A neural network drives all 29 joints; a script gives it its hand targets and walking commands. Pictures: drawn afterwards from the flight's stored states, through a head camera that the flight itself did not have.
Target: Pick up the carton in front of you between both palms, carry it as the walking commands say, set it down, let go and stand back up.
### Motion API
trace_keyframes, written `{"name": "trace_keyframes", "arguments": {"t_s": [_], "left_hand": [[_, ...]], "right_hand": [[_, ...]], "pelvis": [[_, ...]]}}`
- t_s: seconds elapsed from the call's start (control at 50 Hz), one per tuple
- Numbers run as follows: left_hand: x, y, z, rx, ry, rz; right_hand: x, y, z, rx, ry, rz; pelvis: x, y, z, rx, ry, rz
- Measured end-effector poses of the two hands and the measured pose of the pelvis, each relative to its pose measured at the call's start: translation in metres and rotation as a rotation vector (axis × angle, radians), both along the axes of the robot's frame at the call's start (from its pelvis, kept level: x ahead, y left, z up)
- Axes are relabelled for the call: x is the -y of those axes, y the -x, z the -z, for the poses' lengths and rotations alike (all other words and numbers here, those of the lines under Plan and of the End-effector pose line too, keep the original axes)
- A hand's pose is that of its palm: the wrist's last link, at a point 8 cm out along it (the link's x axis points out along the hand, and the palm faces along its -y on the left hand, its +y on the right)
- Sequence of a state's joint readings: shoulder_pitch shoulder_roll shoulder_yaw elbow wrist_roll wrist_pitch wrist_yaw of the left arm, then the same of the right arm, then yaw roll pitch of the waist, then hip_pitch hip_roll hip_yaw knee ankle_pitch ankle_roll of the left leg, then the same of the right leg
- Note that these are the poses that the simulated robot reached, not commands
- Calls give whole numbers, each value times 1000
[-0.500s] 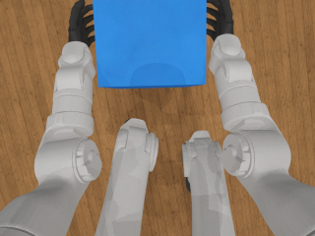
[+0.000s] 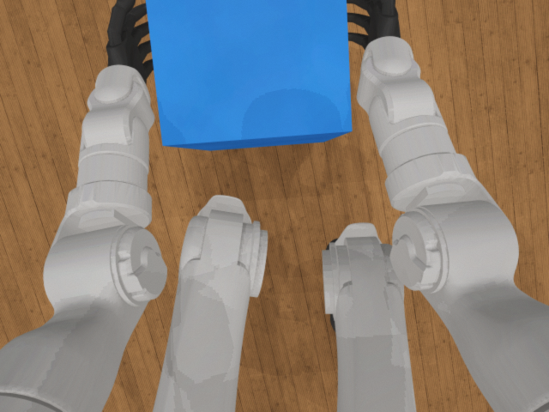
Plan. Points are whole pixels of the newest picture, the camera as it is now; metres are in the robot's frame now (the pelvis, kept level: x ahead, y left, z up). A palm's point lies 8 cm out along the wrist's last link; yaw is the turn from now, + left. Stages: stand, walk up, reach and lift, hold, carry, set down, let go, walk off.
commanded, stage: set down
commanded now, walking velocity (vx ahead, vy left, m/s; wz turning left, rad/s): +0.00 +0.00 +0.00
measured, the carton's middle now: (257, 72) +0.49 +0.12 -0.24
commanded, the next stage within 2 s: none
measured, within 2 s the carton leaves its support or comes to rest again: rests again in 0.32 s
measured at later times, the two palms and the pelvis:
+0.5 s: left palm (142, 72) +0.46 +0.26 -0.19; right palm (384, 48) +0.53 -0.04 -0.18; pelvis -0.01 +0.00 -0.01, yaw +0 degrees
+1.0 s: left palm (102, 83) +0.44 +0.32 -0.21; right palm (393, 64) +0.52 -0.06 -0.21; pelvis -0.01 +0.01 -0.02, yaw +1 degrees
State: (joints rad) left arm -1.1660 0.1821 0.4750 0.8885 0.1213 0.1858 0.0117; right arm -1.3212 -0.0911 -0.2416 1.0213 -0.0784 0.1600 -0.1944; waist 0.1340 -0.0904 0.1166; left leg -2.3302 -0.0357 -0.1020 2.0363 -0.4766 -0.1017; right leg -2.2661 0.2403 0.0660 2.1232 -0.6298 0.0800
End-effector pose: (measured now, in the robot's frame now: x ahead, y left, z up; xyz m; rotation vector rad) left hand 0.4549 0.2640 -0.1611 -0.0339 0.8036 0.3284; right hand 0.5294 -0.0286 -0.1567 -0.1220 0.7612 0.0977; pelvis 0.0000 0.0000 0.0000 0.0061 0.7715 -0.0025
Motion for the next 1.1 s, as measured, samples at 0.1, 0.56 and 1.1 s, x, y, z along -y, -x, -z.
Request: {"name": "trace_keyframes", "arguments": {"t_s": [0.1,0.56,1.1], "left_hand": [[2,2,9,-17,3,18],[5,-1,26,-23,26,77],[-54,2,31,91,-33,-44]], "right_hand": [[3,1,6,-8,10,-5],[14,0,24,-19,5,-55],[33,1,39,92,6,-33]], "pelvis": [[0,1,2,15,0,2],[-2,7,14,71,-8,6],[-15,14,19,116,13,-30]]}}
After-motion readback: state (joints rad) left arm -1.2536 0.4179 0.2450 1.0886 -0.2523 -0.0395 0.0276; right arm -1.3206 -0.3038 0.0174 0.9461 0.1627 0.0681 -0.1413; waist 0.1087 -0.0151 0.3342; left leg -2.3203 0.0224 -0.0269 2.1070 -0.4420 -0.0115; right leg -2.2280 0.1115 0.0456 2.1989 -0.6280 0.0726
